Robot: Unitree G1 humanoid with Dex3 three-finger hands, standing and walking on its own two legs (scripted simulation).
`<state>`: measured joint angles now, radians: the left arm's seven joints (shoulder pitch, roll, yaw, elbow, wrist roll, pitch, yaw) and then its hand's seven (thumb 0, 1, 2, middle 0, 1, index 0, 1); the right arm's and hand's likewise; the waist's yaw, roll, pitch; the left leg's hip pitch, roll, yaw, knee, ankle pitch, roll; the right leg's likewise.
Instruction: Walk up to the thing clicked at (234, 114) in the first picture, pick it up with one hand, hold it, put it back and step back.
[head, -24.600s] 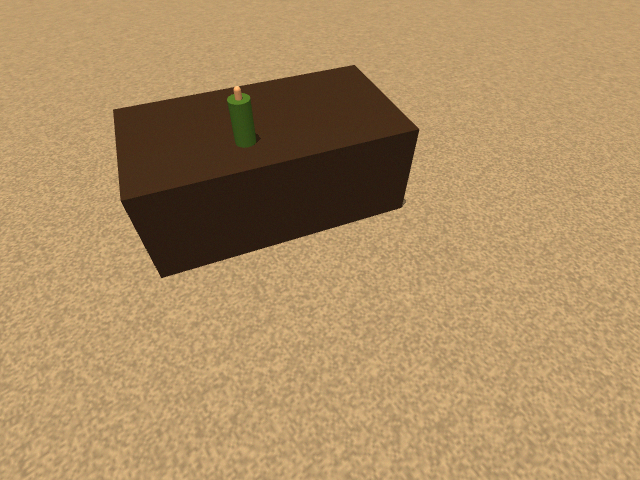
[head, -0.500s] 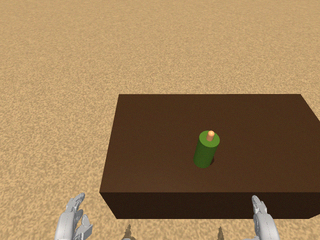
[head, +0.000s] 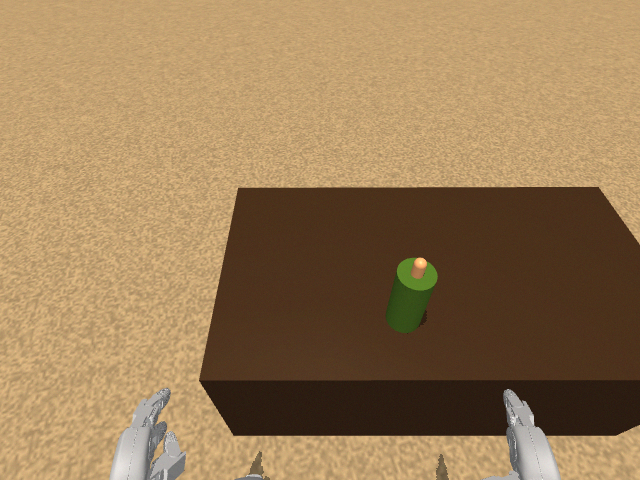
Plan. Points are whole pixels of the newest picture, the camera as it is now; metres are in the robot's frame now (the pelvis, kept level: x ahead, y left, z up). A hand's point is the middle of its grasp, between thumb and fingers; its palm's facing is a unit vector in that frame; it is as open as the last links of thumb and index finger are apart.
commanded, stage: stand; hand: right
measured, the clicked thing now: (411, 291) +0.51 -0.17 -0.20
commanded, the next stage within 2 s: none
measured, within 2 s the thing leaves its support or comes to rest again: neither
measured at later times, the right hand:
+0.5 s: hand out of the picture +0.07 -0.26 -0.12, palm faces -0.02 +0.94 -0.35, open 8.0 cm
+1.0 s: hand out of the picture +0.06 -0.24 -0.10, palm faces +0.00 +0.93 -0.36, open 7.4 cm
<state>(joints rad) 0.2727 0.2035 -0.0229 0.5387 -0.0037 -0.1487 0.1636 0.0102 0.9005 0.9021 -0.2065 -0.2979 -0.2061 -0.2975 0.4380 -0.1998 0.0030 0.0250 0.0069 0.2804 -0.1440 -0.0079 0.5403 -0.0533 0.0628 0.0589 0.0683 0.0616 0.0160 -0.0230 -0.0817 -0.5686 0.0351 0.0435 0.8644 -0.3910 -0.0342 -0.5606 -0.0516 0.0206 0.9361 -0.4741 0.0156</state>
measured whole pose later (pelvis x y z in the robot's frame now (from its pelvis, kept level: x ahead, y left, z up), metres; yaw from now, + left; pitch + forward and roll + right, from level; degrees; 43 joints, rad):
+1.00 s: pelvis +0.01 +0.01 +0.05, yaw -1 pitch -4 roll +0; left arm 0.13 0.34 0.01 1.16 0.02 -0.01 0.00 0.00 0.91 0.90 -0.20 -0.30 -0.20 -0.30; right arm 0.14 -0.32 0.00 1.14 -0.02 -0.02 -0.02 0.01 -0.90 -0.89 0.20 0.30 0.21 0.30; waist 0.00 -0.02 0.05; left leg -0.13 0.06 0.05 0.37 -0.17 -0.03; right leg -0.08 -0.02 0.01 0.34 -0.19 0.02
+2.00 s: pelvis +0.01 +0.03 +0.06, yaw -1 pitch -3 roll +0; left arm 0.13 0.35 0.00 1.14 0.01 -0.01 0.00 0.00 0.91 0.90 -0.20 -0.30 -0.20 -0.30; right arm 0.11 -0.34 -0.01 1.14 -0.01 -0.01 0.00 0.01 -0.90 -0.89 0.20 0.30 0.21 0.30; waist 0.00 -0.02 0.05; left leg -0.12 0.03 0.06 0.34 -0.17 0.00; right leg -0.07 -0.05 0.01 0.31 -0.19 0.05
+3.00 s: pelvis -0.06 +0.00 +0.03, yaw +2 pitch +0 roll +1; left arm 0.09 0.34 0.05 0.82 0.03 0.02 0.03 0.00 0.90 0.90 -0.21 -0.30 -0.21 -0.30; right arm 0.12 -0.41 -0.04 0.93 -0.01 0.06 -0.02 0.01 -0.90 -0.90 0.20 0.30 0.21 0.30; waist 0.02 0.03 0.20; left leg -0.37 -0.05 -0.09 0.94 -0.50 0.00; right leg -0.35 -0.03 -0.05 0.63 -0.27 -0.03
